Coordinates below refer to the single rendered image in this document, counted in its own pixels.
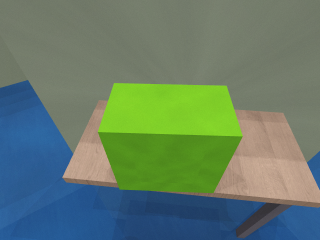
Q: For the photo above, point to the carton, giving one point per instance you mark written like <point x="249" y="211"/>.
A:
<point x="169" y="137"/>

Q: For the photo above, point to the table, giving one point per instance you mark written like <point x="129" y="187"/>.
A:
<point x="267" y="166"/>

